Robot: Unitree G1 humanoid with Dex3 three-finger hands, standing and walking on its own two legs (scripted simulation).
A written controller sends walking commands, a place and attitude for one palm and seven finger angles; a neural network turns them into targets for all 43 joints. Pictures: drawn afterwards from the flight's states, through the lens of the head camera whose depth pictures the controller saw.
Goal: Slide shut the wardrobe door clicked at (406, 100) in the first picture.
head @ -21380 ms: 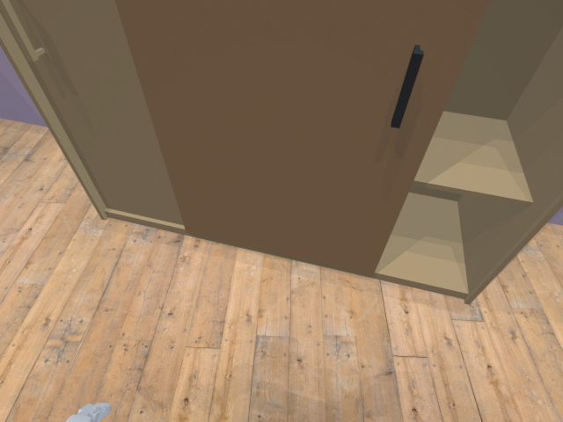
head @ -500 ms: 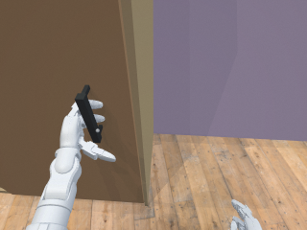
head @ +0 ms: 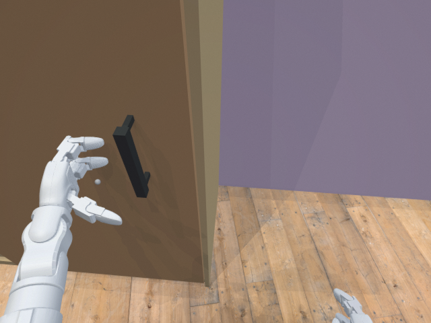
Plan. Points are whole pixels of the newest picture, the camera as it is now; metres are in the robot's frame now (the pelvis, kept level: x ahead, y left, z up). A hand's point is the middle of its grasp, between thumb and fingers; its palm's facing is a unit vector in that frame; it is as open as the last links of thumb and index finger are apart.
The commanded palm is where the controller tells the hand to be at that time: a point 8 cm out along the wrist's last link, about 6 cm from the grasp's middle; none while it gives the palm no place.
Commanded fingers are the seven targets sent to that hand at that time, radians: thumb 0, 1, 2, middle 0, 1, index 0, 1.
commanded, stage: slip the hand off the handle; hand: left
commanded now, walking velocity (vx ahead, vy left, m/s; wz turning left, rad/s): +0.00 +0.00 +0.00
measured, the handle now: (136, 159) +0.38 +0.18 +0.11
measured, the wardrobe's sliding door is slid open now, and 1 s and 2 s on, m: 0.00 0.00 0.00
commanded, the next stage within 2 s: draw the hand back to the body in 0.70 s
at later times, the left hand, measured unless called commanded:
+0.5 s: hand (85, 222) +0.25 +0.23 +0.10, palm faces +0.19 -0.97 -0.17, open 14.7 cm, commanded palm +0.21 +0.28 +0.11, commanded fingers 0.00 -0.55 0.20 -0.25 -1.15 -0.25 -1.15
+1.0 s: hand (70, 241) +0.21 +0.23 +0.11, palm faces +0.09 -0.99 -0.07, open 14.7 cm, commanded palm +0.17 +0.29 +0.12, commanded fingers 0.00 -0.55 0.20 -0.25 -1.15 -0.25 -1.15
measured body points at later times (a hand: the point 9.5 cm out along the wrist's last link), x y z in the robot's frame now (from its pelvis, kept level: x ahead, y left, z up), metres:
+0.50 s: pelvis +0.00 +0.00 +0.00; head +0.00 +0.00 +0.45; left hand +0.23 +0.28 +0.11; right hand +0.19 -0.22 -0.07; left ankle +0.01 +0.11 -0.72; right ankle +0.01 -0.11 -0.72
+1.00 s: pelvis +0.00 +0.00 +0.00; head -0.01 -0.01 +0.45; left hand +0.20 +0.29 +0.12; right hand +0.18 -0.23 -0.07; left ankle +0.01 +0.11 -0.72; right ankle +0.01 -0.11 -0.72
